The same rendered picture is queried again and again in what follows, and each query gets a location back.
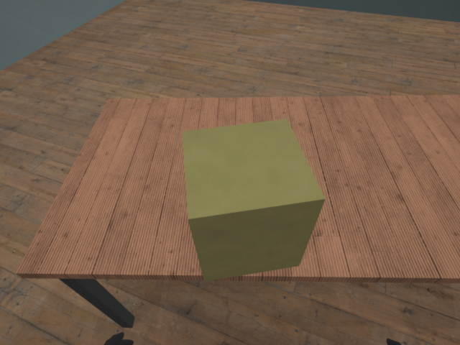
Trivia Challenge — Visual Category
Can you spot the carton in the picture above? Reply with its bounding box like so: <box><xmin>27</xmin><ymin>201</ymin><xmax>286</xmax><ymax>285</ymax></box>
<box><xmin>182</xmin><ymin>119</ymin><xmax>325</xmax><ymax>282</ymax></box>

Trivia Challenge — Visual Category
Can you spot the table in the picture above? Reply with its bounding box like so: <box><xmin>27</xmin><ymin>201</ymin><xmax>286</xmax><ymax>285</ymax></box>
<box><xmin>15</xmin><ymin>95</ymin><xmax>460</xmax><ymax>328</ymax></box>

